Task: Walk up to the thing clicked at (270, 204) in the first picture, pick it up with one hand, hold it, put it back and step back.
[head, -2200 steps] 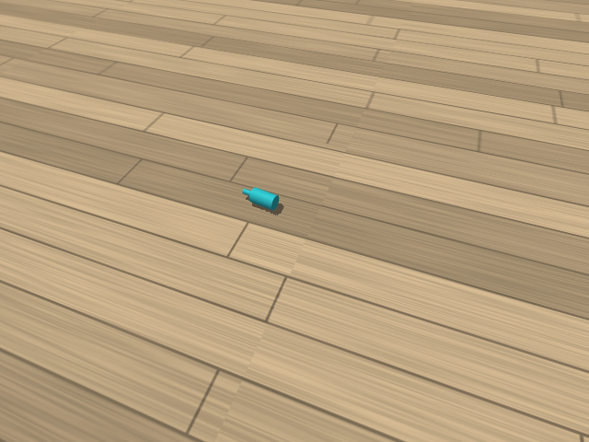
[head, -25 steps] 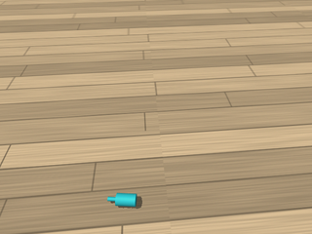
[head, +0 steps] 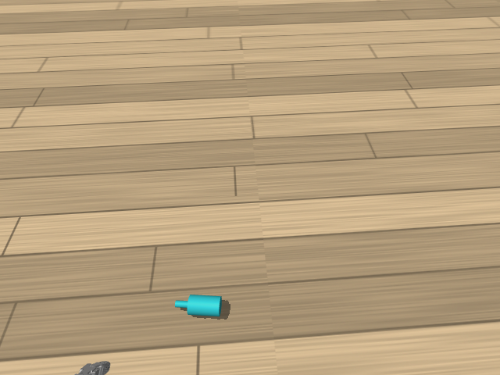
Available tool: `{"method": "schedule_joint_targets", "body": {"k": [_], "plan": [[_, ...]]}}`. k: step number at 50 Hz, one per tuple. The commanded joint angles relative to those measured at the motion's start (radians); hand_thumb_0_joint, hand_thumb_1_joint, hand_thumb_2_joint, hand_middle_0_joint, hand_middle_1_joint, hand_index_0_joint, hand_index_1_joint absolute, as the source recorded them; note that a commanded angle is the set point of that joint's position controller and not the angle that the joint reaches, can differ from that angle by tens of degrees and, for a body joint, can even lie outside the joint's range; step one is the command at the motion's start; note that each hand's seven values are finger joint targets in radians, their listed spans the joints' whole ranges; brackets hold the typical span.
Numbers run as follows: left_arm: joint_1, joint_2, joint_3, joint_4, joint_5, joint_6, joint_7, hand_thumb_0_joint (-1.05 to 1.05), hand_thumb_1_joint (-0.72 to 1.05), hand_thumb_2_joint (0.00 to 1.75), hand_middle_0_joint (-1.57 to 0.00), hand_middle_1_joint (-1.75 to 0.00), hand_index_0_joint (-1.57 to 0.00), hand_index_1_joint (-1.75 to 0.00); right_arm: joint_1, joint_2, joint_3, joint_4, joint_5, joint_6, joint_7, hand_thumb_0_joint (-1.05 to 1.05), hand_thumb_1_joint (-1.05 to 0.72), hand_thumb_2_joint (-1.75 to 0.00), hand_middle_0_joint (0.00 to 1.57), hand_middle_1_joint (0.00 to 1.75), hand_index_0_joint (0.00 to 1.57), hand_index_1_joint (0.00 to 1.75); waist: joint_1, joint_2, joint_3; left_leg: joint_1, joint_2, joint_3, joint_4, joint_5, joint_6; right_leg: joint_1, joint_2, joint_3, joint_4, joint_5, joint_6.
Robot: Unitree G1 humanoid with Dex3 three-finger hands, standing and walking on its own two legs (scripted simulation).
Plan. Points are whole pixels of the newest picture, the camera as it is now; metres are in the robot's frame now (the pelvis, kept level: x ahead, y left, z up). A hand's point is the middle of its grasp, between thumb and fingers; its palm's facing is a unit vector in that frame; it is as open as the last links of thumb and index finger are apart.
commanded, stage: rise first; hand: left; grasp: from above
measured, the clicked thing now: (198, 305) +0.46 +0.24 -0.74
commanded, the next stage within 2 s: none
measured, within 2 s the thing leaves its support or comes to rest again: neither
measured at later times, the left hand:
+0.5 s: hand out of the picture +0.15 +0.26 -0.20, palm faces -0.09 -0.90 -0.42, open 13.8 cm
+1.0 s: hand out of the picture +0.14 +0.26 -0.25, palm faces -0.21 -0.84 -0.49, open 14.2 cm
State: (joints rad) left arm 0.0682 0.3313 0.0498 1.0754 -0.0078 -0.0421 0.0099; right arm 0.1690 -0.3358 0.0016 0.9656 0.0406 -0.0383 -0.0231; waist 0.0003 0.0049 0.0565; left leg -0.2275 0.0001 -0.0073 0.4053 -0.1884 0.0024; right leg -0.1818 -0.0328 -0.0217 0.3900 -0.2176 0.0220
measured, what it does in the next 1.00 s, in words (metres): lowers itself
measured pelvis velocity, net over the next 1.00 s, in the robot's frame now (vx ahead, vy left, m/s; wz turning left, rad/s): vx -0.01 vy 0.00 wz -0.02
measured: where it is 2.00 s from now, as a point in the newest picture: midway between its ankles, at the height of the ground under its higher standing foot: outside the picture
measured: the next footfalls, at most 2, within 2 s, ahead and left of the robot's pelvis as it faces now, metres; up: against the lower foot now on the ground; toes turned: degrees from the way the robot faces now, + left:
none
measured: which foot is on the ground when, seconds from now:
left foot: down 0.00-1.00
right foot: down 0.00-1.00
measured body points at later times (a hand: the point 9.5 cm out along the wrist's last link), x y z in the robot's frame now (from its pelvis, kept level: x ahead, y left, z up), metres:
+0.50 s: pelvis +0.00 +0.00 -0.07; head +0.08 +0.00 +0.38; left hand +0.15 +0.30 -0.18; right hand +0.13 -0.27 -0.17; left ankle +0.02 +0.12 -0.74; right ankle -0.01 -0.14 -0.74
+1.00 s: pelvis -0.01 +0.00 -0.12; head +0.11 +0.01 +0.31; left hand +0.15 +0.30 -0.22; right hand +0.17 -0.26 -0.21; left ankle +0.02 +0.12 -0.74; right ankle -0.01 -0.14 -0.74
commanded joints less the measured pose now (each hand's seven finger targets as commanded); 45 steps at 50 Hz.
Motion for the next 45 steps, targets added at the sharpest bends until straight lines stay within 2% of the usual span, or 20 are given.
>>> {"method": "schedule_joint_targets", "body": {"k": [1, 2, 4, 12, 16, 18, 20, 23, 24, 26, 27, 28, 29, 30, 33, 38, 39, 40, 44, 45], "plan": [[-0.285, 0.283, 0.133, -0.074, 0.056, -0.023, -0.013, 0.0, 0.34, 0.91, -0.12, -0.86, -0.14, -0.85, 0.047, -0.128, -0.063, -0.194, -0.007, -0.036, -0.027, 0.0, -0.9, -0.9, 0.2, 0.3, 0.2, 0.3, -0.029, -0.031, -0.182, -0.071, -0.004, 0.031, 0.093, 0.018, 0.01, -0.147, 0.036, -0.008, 0.077, 0.051, -0.041], [-0.161, 0.276, 0.159, -0.023, 0.078, -0.012, -0.019, 0.0, 0.26, 0.92, -0.11, -0.94, -0.13, -0.91, 0.075, -0.121, -0.074, -0.205, -0.018, -0.039, -0.022, 0.0, -0.91, -0.9, 0.2, 0.3, 0.2, 0.3, -0.007, 0.004, -0.244, -0.095, -0.013, 0.031, 0.131, 0.044, 0.004, -0.14, 0.032, -0.006, 0.116, 0.073, -0.043], [-0.057, 0.233, 0.166, -0.068, 0.105, 0.014, -0.031, 0.0, 0.1, 0.93, -0.09, -1.01, -0.12, -0.98, 0.084, -0.108, -0.084, -0.264, -0.025, -0.042, -0.011, 0.0, -0.94, -0.91, 0.2, 0.3, 0.2, 0.3, 0.03, 0.056, -0.306, -0.116, -0.021, 0.032, 0.168, 0.079, -0.003, -0.134, 0.035, -0.002, 0.166, 0.086, -0.05], [-0.036, 0.189, 0.148, -0.265, 0.15, 0.16, -0.015, 0.0, -0.51, 0.97, -0.08, -1.08, -0.09, -1.07, 0.045, -0.082, -0.082, -0.407, -0.013, -0.055, -0.002, 0.0, -0.9, -0.9, 0.2, 0.3, 0.2, 0.3, -0.007, 0.004, -0.256, -0.249, -0.003, 0.016, 0.259, -0.007, 0.0, -0.293, 0.054, -0.019, 0.256, -0.023, -0.045], [-0.001, 0.211, 0.189, -0.339, 0.167, 0.169, -0.007, 0.0, -0.55, 0.99, -0.08, -1.08, -0.08, -1.08, 0.075, -0.07, -0.082, -0.439, -0.018, -0.08, -0.003, 0.0, -0.91, -0.9, 0.2, 0.3, 0.2, 0.3, -0.016, 0.024, -0.295, -0.332, 0.004, 0.009, 0.362, -0.042, 0.003, -0.4, 0.052, -0.011, 0.369, -0.055, -0.041], [-0.059, 0.212, 0.173, -0.504, 0.175, 0.156, -0.012, 0.0, -0.57, 1.01, -0.08, -1.07, -0.07, -1.08, 0.077, -0.071, -0.095, -0.461, -0.02, -0.096, -0.009, 0.0, -0.92, -0.91, 0.2, 0.3, 0.2, 0.3, -0.024, 0.063, -0.35, -0.334, 0.009, 0.007, 0.398, -0.039, 0.002, -0.438, 0.049, -0.005, 0.413, -0.049, -0.043], [0.038, 0.192, 0.174, -0.482, 0.178, 0.174, -0.015, 0.0, -0.57, 1.01, -0.08, -1.06, -0.06, -1.08, 0.077, -0.068, -0.092, -0.473, -0.022, -0.108, -0.017, 0.0, -0.91, -0.9, 0.2, 0.3, 0.2, 0.3, -0.035, 0.04, -0.35, -0.357, 0.012, 0.003, 0.428, -0.044, 0.004, -0.465, 0.051, -0.007, 0.439, -0.053, -0.039], [0.052, 0.192, 0.163, -0.625, 0.183, 0.189, -0.021, 0.0, -0.56, 1.02, -0.06, -1.06, -0.05, -1.07, 0.069, -0.065, -0.096, -0.495, -0.025, -0.124, -0.026, 0.0, -0.89, -0.9, 0.2, 0.3, 0.2, 0.3, -0.032, 0.067, -0.384, -0.36, 0.017, -0.005, 0.461, -0.014, 0.002, -0.491, 0.051, -0.009, 0.474, -0.034, -0.04], [0.114, 0.222, 0.196, -0.596, 0.192, 0.204, -0.016, 0.0, -0.56, 1.01, -0.06, -1.06, -0.05, -1.07, 0.081, -0.07, -0.099, -0.489, -0.026, -0.124, -0.031, 0.0, -0.88, -0.9, 0.2, 0.3, 0.2, 0.3, -0.024, 0.052, -0.403, -0.37, 0.014, 0.0, 0.481, 0.003, 0.006, -0.481, 0.049, -0.006, 0.477, -0.014, -0.039], [0.118, 0.186, 0.159, -0.664, 0.187, 0.218, -0.023, 0.0, -0.54, 1.0, -0.06, -1.06, -0.05, -1.06, 0.067, -0.06, -0.092, -0.503, -0.029, -0.132, -0.031, 0.0, -0.88, -0.9, 0.2, 0.3, 0.2, 0.3, -0.035, 0.045, -0.388, -0.401, 0.018, -0.004, 0.505, 0.011, 0.005, -0.501, 0.051, -0.01, 0.503, -0.009, -0.037], [0.168, 0.207, 0.182, -0.63, 0.199, 0.232, -0.021, 0.0, -0.54, 0.99, -0.06, -1.06, -0.05, -1.06, 0.082, -0.062, -0.093, -0.49, -0.03, -0.131, -0.033, 0.0, -0.88, -0.9, 0.2, 0.3, 0.2, 0.3, -0.03, 0.055, -0.407, -0.399, 0.017, -0.001, 0.523, 0.034, 0.007, -0.508, 0.048, -0.008, 0.514, 0.009, -0.037], [0.137, 0.194, 0.166, -0.692, 0.197, 0.234, -0.027, 0.0, -0.53, 0.99, -0.06, -1.07, -0.06, -1.07, 0.063, -0.059, -0.092, -0.511, -0.029, -0.136, -0.035, 0.0, -0.88, -0.9, 0.2, 0.3, 0.2, 0.3, -0.036, 0.053, -0.407, -0.406, 0.019, -0.003, 0.537, 0.037, 0.009, -0.524, 0.048, -0.009, 0.521, 0.011, -0.036], [0.191, 0.209, 0.187, -0.632, 0.207, 0.247, -0.024, 0.0, -0.53, 0.98, -0.06, -1.06, -0.06, -1.06, 0.082, -0.056, -0.088, -0.493, -0.032, -0.136, -0.036, 0.0, -0.88, -0.9, 0.2, 0.3, 0.2, 0.3, -0.038, 0.04, -0.415, -0.422, 0.019, -0.004, 0.555, 0.053, 0.011, -0.523, 0.048, -0.01, 0.534, 0.025, -0.035], [0.158, 0.203, 0.178, -0.701, 0.209, 0.244, -0.022, 0.0, -0.53, 0.97, -0.06, -1.07, -0.06, -1.07, 0.069, -0.055, -0.092, -0.512, -0.031, -0.141, -0.036, 0.0, -0.87, -0.89, 0.2, 0.3, 0.2, 0.3, -0.037, 0.042, -0.4, -0.444, 0.015, -0.002, 0.563, 0.026, 0.012, -0.538, 0.046, -0.007, 0.537, 0.012, -0.035], [0.208, 0.206, 0.187, -0.703, 0.218, 0.255, -0.023, 0.0, -0.52, 0.97, -0.06, -1.06, -0.06, -1.06, 0.065, -0.052, -0.089, -0.518, -0.036, -0.149, -0.037, 0.0, -0.88, -0.89, 0.2, 0.3, 0.2, 0.3, -0.031, 0.052, -0.4, -0.482, 0.015, -0.001, 0.589, -0.002, 0.011, -0.57, 0.047, -0.007, 0.563, -0.016, -0.036], [0.229, 0.192, 0.168, -0.806, 0.232, 0.245, -0.021, 0.0, -0.54, 0.97, -0.06, -1.06, -0.06, -1.06, 0.054, -0.049, -0.09, -0.541, -0.037, -0.162, -0.028, 0.0, -0.88, -0.9, 0.2, 0.3, 0.2, 0.3, -0.031, 0.087, -0.467, -0.483, 0.021, -0.014, 0.655, 0.114, 0.008, -0.623, 0.05, -0.014, 0.641, 0.051, -0.038], [0.284, 0.206, 0.19, -0.73, 0.242, 0.252, -0.016, 0.0, -0.54, 0.96, -0.07, -1.06, -0.07, -1.06, 0.066, -0.051, -0.092, -0.523, -0.038, -0.16, -0.028, 0.0, -0.89, -0.9, 0.2, 0.3, 0.2, 0.3, -0.031, 0.063, -0.471, -0.501, 0.02, -0.016, 0.675, 0.126, 0.012, -0.624, 0.051, -0.016, 0.652, 0.064, -0.036], [0.267, 0.196, 0.173, -0.781, 0.243, 0.246, -0.015, 0.0, -0.55, 0.97, -0.06, -1.06, -0.06, -1.06, 0.064, -0.051, -0.094, -0.529, -0.037, -0.161, -0.022, 0.0, -0.89, -0.9, 0.2, 0.3, 0.2, 0.3, -0.033, 0.065, -0.48, -0.515, 0.02, -0.018, 0.689, 0.133, 0.011, -0.634, 0.051, -0.017, 0.667, 0.072, -0.036], [0.316, 0.195, 0.181, -0.784, 0.256, 0.243, -0.01, 0.0, -0.55, 0.97, -0.07, -1.04, -0.07, -1.05, 0.043, -0.053, -0.095, -0.539, -0.036, -0.16, -0.011, 0.0, -0.89, -0.9, 0.2, 0.3, 0.2, 0.3, -0.024, 0.075, -0.477, -0.564, 0.019, -0.024, 0.708, 0.055, 0.008, -0.695, 0.056, -0.02, 0.705, -0.007, -0.043], [0.265, 0.2, 0.173, -0.871, 0.259, 0.235, -0.009, 0.0, -0.57, 0.97, -0.07, -1.05, -0.07, -1.05, 0.02, -0.05, -0.094, -0.568, -0.034, -0.166, -0.007, 0.0, -0.9, -0.9, 0.2, 0.3, 0.2, 0.3, -0.019, 0.09, -0.497, -0.576, 0.015, -0.023, 0.719, 0.034, 0.01, -0.702, 0.054, -0.017, 0.708, -0.011, -0.042]]}}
